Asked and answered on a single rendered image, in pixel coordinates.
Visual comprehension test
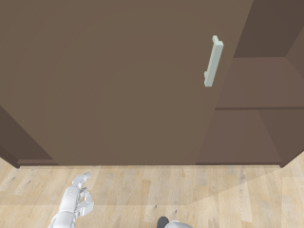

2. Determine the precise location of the robot left hand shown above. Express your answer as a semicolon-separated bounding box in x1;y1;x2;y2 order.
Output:
58;172;94;219

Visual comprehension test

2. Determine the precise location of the robot left forearm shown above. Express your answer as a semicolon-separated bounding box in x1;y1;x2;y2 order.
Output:
48;211;76;228

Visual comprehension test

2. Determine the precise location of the right robot foot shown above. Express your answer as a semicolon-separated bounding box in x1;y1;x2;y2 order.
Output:
157;216;169;228

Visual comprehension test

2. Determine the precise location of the wardrobe door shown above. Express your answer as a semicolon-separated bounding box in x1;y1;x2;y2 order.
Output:
0;105;53;160
0;0;254;166

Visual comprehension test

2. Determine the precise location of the handle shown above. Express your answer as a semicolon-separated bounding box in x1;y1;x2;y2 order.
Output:
204;35;224;86

